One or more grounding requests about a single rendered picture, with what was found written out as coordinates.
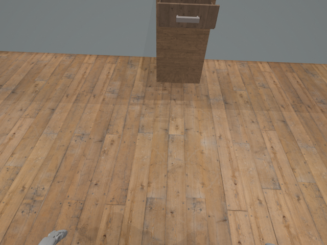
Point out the cabinet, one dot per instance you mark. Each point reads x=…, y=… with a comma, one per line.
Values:
x=180, y=53

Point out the robot left hand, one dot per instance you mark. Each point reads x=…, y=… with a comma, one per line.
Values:
x=54, y=237

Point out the drawer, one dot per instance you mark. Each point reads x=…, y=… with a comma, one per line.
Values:
x=167, y=10

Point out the handle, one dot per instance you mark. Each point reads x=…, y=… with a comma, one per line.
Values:
x=187, y=19

